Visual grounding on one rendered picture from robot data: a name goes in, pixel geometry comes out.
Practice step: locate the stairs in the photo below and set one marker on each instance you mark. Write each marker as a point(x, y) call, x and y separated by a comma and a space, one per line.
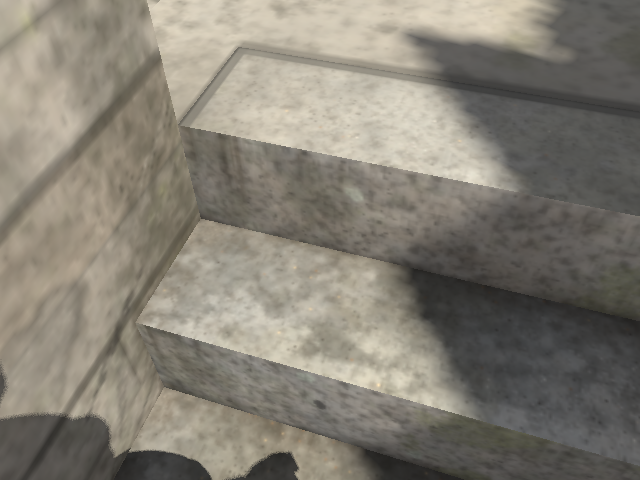
point(333, 319)

